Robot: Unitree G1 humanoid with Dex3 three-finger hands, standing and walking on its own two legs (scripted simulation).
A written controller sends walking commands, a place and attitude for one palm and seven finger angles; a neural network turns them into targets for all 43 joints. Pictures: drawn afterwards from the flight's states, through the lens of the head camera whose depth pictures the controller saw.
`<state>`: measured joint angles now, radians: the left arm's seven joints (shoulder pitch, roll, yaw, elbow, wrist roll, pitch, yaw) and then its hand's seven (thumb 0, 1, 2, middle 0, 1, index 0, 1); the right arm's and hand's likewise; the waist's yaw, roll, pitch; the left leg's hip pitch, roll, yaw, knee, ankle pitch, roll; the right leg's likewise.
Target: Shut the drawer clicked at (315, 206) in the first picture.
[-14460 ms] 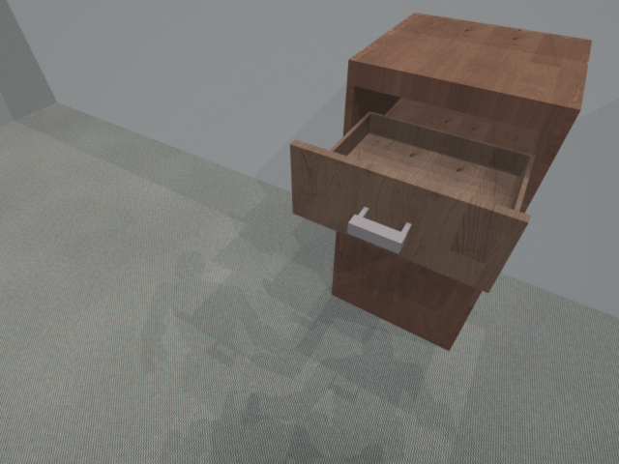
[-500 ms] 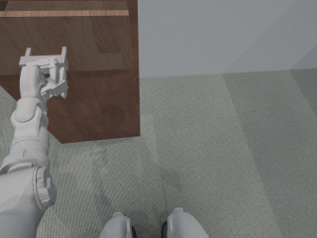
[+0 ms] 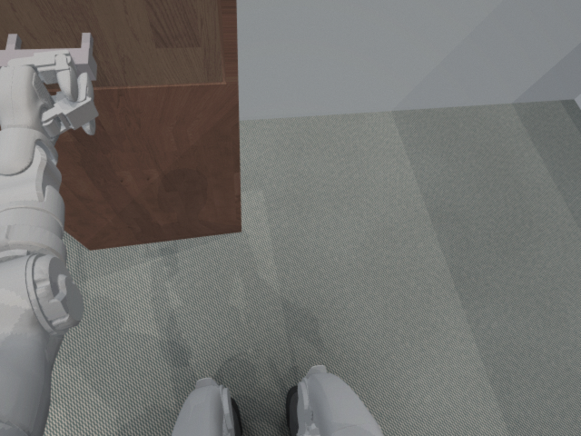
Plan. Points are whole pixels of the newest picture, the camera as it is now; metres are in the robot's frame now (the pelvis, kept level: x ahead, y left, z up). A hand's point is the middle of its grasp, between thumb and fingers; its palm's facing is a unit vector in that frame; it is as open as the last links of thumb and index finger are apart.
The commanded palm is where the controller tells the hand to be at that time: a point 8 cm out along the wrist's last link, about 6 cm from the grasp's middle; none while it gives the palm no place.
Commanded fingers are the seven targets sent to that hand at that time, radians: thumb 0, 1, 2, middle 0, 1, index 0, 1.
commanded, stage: push the drawer shut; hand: left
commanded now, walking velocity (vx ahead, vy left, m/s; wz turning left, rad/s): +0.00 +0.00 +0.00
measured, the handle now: (50, 53) +0.61 +0.25 +0.08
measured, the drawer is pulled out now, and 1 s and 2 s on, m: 0.00 0.00 0.00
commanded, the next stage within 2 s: pull the fist back off the drawer in 0.38 s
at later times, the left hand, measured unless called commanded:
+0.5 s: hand (79, 96) +0.54 +0.20 +0.08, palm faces +0.05 -1.00 -0.05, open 3.4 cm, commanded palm +0.58 +0.23 +0.08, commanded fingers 0.00 0.90 0.90 -1.40 -1.60 -1.40 -1.60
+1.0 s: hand (82, 99) +0.54 +0.20 +0.07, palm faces +0.05 -1.00 -0.03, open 3.2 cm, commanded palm +0.52 +0.23 +0.08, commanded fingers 0.00 0.90 0.90 -1.40 -1.60 -1.40 -1.60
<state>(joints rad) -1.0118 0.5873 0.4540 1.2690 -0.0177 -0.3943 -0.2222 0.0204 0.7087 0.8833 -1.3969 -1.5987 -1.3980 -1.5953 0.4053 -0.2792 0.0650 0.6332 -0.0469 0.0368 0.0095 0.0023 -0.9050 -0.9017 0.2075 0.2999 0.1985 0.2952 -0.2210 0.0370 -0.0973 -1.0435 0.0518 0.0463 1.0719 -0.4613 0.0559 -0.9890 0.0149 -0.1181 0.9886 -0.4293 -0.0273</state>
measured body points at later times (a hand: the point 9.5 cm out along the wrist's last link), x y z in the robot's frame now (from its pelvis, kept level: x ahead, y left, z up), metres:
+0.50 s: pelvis -0.03 +0.00 -0.01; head +0.14 +0.03 +0.40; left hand +0.53 +0.26 +0.08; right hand -0.05 -0.26 -0.11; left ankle +0.02 +0.08 -0.66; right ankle +0.01 -0.11 -0.66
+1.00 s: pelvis -0.02 +0.00 -0.01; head +0.14 +0.03 +0.41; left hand +0.53 +0.26 +0.08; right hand -0.05 -0.25 -0.10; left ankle +0.02 +0.08 -0.66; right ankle +0.01 -0.11 -0.66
